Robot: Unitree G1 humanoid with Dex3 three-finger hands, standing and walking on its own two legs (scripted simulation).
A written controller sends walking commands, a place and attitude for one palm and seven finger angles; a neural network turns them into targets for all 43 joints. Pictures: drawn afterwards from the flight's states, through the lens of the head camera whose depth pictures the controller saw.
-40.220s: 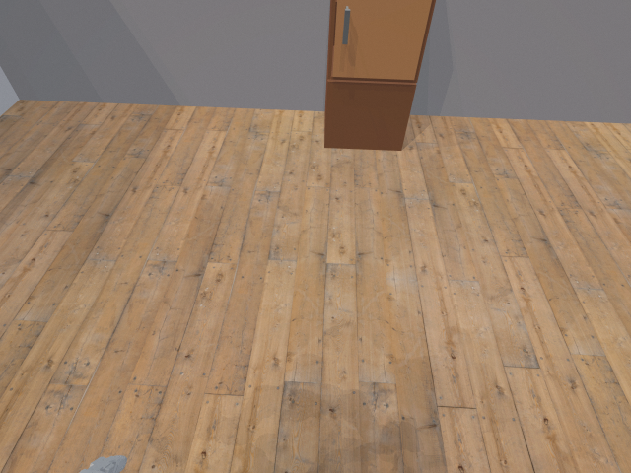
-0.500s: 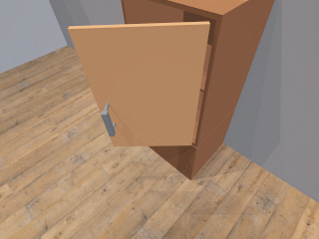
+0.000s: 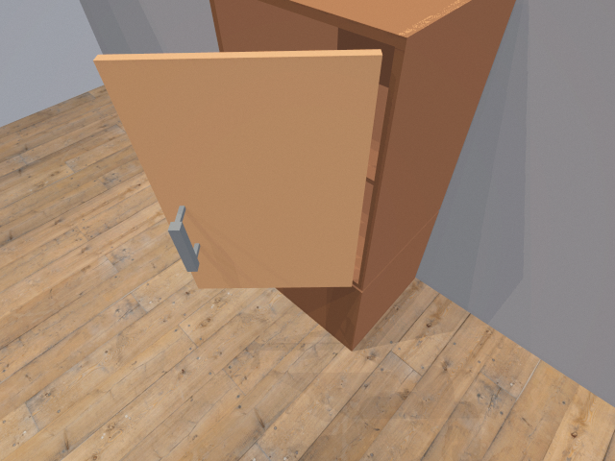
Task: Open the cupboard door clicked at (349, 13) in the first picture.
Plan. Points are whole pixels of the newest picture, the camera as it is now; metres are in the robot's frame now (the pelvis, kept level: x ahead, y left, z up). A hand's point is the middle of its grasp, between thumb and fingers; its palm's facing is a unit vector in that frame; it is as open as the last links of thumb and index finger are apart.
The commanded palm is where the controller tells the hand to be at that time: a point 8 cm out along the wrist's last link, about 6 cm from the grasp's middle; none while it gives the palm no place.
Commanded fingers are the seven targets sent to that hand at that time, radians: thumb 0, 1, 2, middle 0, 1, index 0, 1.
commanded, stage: look again from close up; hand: left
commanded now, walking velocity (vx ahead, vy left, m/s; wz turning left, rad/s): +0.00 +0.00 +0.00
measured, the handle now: (187, 239) +0.53 +0.28 -0.11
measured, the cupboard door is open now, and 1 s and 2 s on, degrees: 43 43 43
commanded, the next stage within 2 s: shuffle to correct the standing spot in 0.22 s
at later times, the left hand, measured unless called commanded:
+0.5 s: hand out of the picture +0.02 +0.16 -0.17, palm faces +0.06 -0.97 -0.23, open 7.4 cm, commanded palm none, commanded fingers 0.00 0.90 0.90 -0.20 -0.30 -0.20 -0.30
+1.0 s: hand out of the picture +0.01 +0.26 -0.18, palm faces +0.08 -0.97 -0.23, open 7.4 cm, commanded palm none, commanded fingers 0.00 0.90 0.90 -0.20 -0.30 -0.20 -0.30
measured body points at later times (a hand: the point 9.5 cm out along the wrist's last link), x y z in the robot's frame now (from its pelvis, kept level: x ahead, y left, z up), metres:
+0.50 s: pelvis +0.01 -0.02 +0.00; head +0.03 -0.03 +0.45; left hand +0.02 +0.21 -0.15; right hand +0.04 -0.24 -0.17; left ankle -0.02 +0.13 -0.74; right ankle -0.02 -0.08 -0.74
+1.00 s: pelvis -0.01 +0.06 +0.00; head +0.01 +0.06 +0.45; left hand +0.01 +0.31 -0.16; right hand +0.04 -0.17 -0.16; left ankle +0.01 +0.17 -0.74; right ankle -0.05 -0.05 -0.70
